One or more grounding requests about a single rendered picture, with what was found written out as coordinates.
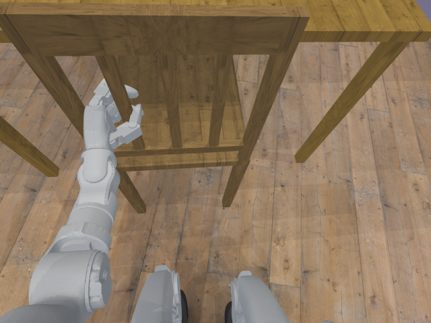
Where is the chair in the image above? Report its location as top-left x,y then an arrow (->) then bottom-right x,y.
0,2 -> 310,214

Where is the left robot forearm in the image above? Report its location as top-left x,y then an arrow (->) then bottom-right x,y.
28,148 -> 121,304

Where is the left robot upper arm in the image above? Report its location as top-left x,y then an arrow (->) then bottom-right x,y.
0,250 -> 112,323

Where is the robot left thigh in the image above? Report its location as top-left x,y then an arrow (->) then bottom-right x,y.
131,270 -> 181,323

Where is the table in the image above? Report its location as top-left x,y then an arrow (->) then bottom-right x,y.
0,0 -> 431,177

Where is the robot left shin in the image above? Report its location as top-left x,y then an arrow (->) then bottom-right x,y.
155,264 -> 182,323

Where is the left robot hand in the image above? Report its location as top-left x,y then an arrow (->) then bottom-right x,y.
84,79 -> 144,153

